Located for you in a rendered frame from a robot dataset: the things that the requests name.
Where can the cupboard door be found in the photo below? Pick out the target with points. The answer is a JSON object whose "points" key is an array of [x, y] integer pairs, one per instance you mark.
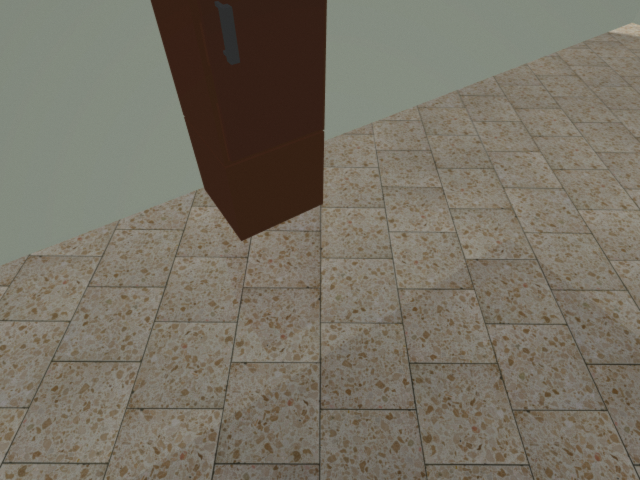
{"points": [[275, 93]]}

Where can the handle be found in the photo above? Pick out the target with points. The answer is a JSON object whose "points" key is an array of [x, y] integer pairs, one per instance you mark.
{"points": [[229, 32]]}

